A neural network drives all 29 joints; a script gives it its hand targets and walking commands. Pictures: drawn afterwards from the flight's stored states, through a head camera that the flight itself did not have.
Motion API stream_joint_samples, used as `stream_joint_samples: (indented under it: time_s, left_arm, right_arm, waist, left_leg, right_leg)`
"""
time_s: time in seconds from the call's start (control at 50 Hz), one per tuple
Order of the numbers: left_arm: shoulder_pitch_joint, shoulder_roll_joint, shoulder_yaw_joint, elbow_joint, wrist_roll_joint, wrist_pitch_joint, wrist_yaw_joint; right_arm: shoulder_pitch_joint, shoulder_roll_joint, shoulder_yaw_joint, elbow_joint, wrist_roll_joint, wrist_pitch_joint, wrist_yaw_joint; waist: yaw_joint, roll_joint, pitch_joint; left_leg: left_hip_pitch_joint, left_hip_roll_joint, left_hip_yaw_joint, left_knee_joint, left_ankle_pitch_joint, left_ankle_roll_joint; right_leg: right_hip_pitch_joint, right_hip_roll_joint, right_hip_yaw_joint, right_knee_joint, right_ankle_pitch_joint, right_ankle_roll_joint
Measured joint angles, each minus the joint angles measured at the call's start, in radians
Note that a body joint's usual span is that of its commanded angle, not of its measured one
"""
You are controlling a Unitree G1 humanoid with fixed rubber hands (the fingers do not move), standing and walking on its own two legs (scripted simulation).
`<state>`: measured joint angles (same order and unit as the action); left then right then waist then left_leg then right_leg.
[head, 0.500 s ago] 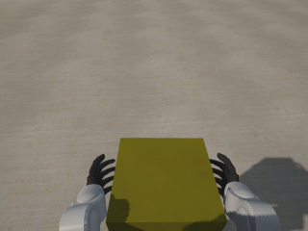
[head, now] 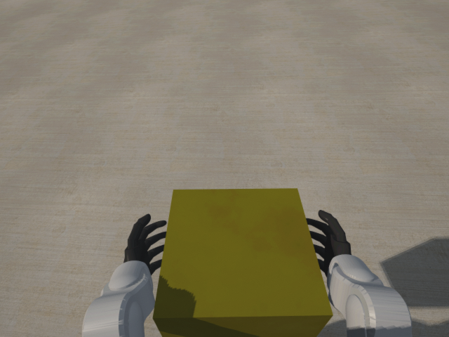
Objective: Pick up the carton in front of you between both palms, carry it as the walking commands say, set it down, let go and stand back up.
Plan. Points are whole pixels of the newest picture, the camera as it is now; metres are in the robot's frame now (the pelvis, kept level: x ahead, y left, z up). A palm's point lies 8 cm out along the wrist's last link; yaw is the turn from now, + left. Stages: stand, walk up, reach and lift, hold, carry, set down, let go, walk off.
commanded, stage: carry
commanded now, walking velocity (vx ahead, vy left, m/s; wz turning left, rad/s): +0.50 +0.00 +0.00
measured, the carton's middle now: (235, 279) +0.23 +0.01 +0.00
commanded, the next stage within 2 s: none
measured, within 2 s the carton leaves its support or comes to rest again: neither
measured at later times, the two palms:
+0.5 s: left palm (171, 128) +0.59 +0.17 +0.06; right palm (294, 134) +0.54 -0.13 +0.07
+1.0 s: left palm (187, 84) +0.79 +0.14 +0.07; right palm (289, 82) +0.79 -0.16 +0.06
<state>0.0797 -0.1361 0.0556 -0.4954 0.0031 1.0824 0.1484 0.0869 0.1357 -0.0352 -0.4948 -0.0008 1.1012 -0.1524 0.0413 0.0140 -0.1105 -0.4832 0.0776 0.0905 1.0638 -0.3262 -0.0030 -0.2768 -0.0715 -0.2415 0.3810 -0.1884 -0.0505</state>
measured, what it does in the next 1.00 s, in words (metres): walks ahead: left foot, then right foot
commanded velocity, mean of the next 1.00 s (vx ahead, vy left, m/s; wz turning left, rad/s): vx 0.18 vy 0.00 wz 0.00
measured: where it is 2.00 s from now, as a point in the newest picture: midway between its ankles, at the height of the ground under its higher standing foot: (242, 292)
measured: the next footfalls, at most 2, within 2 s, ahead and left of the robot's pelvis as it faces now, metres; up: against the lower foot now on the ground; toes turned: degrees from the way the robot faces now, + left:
left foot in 0.30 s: +0.43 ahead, +0.12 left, +0.00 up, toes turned +13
right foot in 0.74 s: +0.64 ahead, -0.10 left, +0.00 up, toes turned -13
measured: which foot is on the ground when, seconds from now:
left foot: up 0.00-0.28, down 0.30-1.00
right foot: down 0.00-0.34, up 0.36-0.72, down 0.74-1.00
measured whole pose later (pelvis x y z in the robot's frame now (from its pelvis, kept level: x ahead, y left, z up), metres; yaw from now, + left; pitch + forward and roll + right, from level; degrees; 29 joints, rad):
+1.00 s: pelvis +0.56 -0.01 -0.01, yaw -1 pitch +7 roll +0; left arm 0.08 -0.14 0.04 -0.55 0.00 1.10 0.15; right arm 0.10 0.14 -0.03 -0.57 0.00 1.13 -0.16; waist 0.02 0.03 -0.10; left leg -0.08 0.08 0.13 0.45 -0.36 -0.05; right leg -0.40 -0.03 -0.26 0.43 -0.16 -0.08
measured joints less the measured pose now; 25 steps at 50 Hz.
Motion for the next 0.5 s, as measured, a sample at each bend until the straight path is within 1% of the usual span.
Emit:
stream_joint_samples:
  time_s: [0.08,0.16,0.22,0.26,0.28,0.3,0.32,0.34,0.36,0.38,0.4,0.42,0.44,0.46,0.5]
  left_arm:
    - [0.031,-0.003,-0.003,-0.033,-0.004,-0.015,-0.005]
    - [0.037,-0.002,-0.018,-0.057,-0.006,0.007,-0.005]
    - [0.032,-0.001,-0.022,-0.071,-0.004,0.027,-0.004]
    - [0.027,0.000,-0.024,-0.079,-0.003,0.038,-0.001]
    - [0.024,0.000,-0.024,-0.084,-0.001,0.044,0.002]
    - [0.021,0.001,-0.021,-0.088,0.002,0.050,0.004]
    - [0.013,0.004,-0.012,-0.080,0.005,0.056,0.006]
    - [0.008,0.001,-0.003,-0.066,0.007,0.061,0.007]
    - [0.004,0.000,0.003,-0.052,0.010,0.062,0.009]
    - [0.003,0.000,0.006,-0.044,0.010,0.063,0.008]
    - [0.006,0.000,0.006,-0.042,0.010,0.062,0.009]
    - [0.010,0.000,0.001,-0.044,0.011,0.058,0.008]
    - [0.015,-0.001,-0.006,-0.047,0.016,0.050,0.005]
    - [0.020,-0.001,-0.012,-0.047,0.019,0.040,-0.001]
    - [0.024,-0.001,-0.023,-0.044,0.019,0.019,-0.005]
  right_arm:
    - [0.028,-0.001,0.018,-0.030,-0.006,-0.015,0.003]
    - [0.057,0.000,0.020,-0.073,-0.010,0.001,0.003]
    - [0.055,0.001,0.015,-0.091,-0.003,0.022,-0.002]
    - [0.047,0.001,0.009,-0.096,0.005,0.033,-0.005]
    - [0.041,0.001,0.006,-0.094,0.009,0.035,-0.006]
    - [0.034,0.001,0.006,-0.086,0.014,0.035,-0.006]
    - [0.025,0.000,0.009,-0.059,0.017,0.029,-0.006]
    - [0.010,0.000,0.007,-0.032,0.018,0.030,-0.006]
    - [-0.005,0.000,0.002,-0.010,0.020,0.034,-0.005]
    - [-0.009,-0.001,0.002,0.003,0.023,0.034,-0.006]
    - [-0.006,0.000,0.002,0.006,0.024,0.031,-0.007]
    - [0.005,0.001,0.002,0.001,0.022,0.025,-0.005]
    - [0.018,0.002,0.003,-0.007,0.021,0.015,-0.003]
    - [0.030,0.002,0.004,-0.016,0.019,0.006,-0.002]
    - [0.046,0.003,0.002,-0.031,0.012,-0.011,0.009]
  waist:
    - [0.006,-0.008,-0.015]
    - [-0.012,-0.018,-0.034]
    - [-0.027,-0.025,-0.045]
    - [-0.030,-0.026,-0.048]
    - [-0.029,-0.028,-0.046]
    - [-0.031,-0.035,-0.044]
    - [-0.042,-0.069,-0.038]
    - [-0.049,-0.080,-0.030]
    - [-0.057,-0.069,-0.018]
    - [-0.063,-0.057,-0.003]
    - [-0.067,-0.046,0.014]
    - [-0.071,-0.036,0.028]
    - [-0.074,-0.028,0.038]
    - [-0.078,-0.022,0.045]
    - [-0.084,-0.012,0.051]
  left_leg:
    - [-0.101,0.024,0.016,-0.179,0.134,-0.003]
    - [-0.120,0.035,0.059,-0.388,0.250,-0.009]
    - [-0.105,0.030,0.098,-0.482,0.303,-0.005]
    - [-0.080,0.022,0.120,-0.531,0.301,0.001]
    - [-0.057,0.015,0.132,-0.552,0.279,0.008]
    - [-0.032,0.002,0.142,-0.565,0.263,0.029]
    - [-0.031,-0.020,0.159,-0.524,0.243,0.059]
    - [-0.033,-0.024,0.171,-0.481,0.203,0.078]
    - [-0.031,-0.016,0.171,-0.460,0.169,0.087]
    - [-0.014,-0.010,0.170,-0.469,0.154,0.085]
    - [0.015,-0.006,0.168,-0.498,0.153,0.077]
    - [0.046,-0.005,0.166,-0.535,0.153,0.076]
    - [0.080,-0.006,0.164,-0.577,0.158,0.080]
    - [0.115,-0.006,0.161,-0.618,0.162,0.078]
    - [0.180,-0.007,0.151,-0.687,0.164,0.066]
  right_leg:
    - [0.132,0.015,0.016,-0.105,-0.022,0.015]
    - [0.264,0.018,0.022,-0.164,-0.079,0.041]
    - [0.349,0.015,0.028,-0.176,-0.144,0.069]
    - [0.395,0.013,0.036,-0.163,-0.198,0.090]
    - [0.409,0.006,0.044,-0.132,-0.237,0.101]
    - [0.409,-0.009,0.050,-0.071,-0.287,0.111]
    - [0.384,-0.050,0.052,0.034,-0.335,0.108]
    - [0.319,-0.075,0.070,0.198,-0.308,0.093]
    - [0.229,-0.067,0.110,0.387,-0.291,0.084]
    - [0.138,-0.048,0.146,0.554,-0.274,0.074]
    - [0.058,-0.031,0.164,0.672,-0.263,0.065]
    - [-0.011,-0.019,0.168,0.736,-0.244,0.060]
    - [-0.069,-0.012,0.165,0.754,-0.215,0.054]
    - [-0.117,-0.009,0.158,0.736,-0.191,0.050]
    - [-0.187,-0.006,0.139,0.640,-0.156,0.048]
